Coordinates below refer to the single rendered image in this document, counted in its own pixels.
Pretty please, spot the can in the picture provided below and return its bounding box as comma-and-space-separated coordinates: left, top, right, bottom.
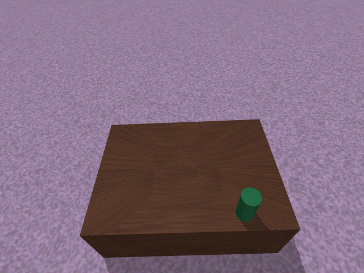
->
235, 187, 262, 222

